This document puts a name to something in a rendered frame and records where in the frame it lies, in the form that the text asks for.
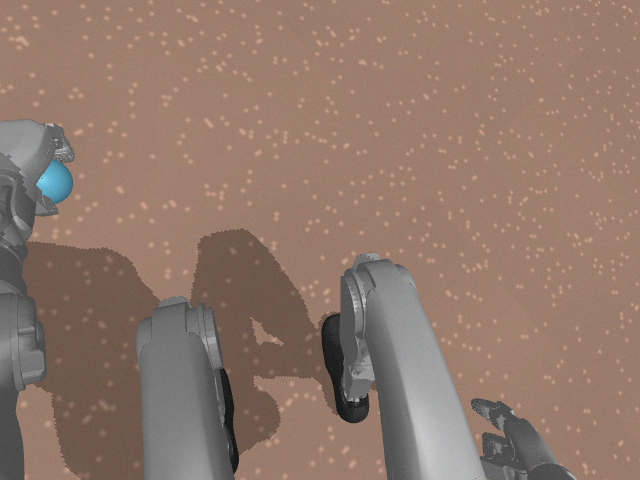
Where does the left robot arm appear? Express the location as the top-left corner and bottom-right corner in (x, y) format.
(0, 169), (46, 480)

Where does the right robot foot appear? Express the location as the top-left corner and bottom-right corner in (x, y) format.
(321, 314), (369, 423)

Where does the right robot arm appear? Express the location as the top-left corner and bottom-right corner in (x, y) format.
(527, 463), (577, 480)

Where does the ball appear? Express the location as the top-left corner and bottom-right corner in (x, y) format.
(36, 159), (73, 204)

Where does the left robot foot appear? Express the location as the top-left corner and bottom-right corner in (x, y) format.
(219, 367), (239, 474)

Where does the right robot hand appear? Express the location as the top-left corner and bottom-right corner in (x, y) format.
(471, 398), (559, 480)

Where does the left robot hand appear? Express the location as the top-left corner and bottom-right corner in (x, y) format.
(0, 119), (75, 216)

